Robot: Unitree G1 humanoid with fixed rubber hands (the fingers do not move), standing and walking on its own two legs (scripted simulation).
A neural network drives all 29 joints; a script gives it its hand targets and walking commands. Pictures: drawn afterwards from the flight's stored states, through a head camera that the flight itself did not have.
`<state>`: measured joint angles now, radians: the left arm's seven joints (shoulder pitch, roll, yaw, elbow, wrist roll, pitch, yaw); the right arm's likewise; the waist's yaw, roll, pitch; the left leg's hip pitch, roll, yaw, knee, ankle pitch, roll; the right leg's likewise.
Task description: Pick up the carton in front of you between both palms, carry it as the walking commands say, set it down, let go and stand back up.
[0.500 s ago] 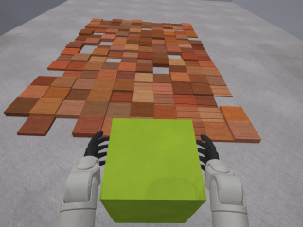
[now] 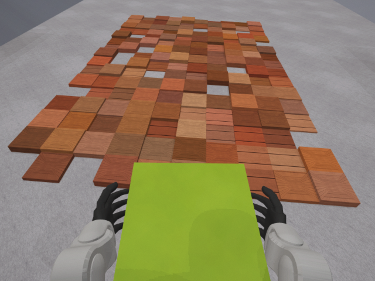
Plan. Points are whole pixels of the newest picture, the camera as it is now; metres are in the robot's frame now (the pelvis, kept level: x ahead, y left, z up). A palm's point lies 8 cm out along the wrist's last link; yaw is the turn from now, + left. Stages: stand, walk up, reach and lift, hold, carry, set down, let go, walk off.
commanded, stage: carry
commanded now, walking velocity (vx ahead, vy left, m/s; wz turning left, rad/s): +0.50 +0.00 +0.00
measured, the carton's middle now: (187, 240) +0.23 +0.01 +0.02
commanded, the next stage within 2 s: none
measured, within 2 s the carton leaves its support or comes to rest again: neither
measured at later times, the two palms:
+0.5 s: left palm (134, 106) +0.55 +0.17 +0.11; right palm (243, 114) +0.54 -0.13 +0.11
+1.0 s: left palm (163, 41) +0.98 +0.14 +0.14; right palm (238, 46) +0.99 -0.17 +0.13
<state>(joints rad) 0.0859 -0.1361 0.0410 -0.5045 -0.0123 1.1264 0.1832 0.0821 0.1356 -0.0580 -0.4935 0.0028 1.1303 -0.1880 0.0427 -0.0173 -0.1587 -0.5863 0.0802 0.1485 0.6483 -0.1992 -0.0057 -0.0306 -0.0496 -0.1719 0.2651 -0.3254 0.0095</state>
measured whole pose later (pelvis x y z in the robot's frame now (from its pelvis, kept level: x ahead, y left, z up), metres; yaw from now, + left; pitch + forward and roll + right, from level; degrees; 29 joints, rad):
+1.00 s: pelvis +0.63 -0.01 +0.00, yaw -1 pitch +6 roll +1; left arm -0.54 -0.12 0.26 -0.20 -0.02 1.06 0.21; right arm -0.55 0.11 -0.29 -0.21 0.00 1.08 -0.24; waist 0.05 0.00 0.00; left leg -0.69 0.06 0.10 0.80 -0.16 0.05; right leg -0.13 0.00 -0.17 0.39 -0.36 -0.06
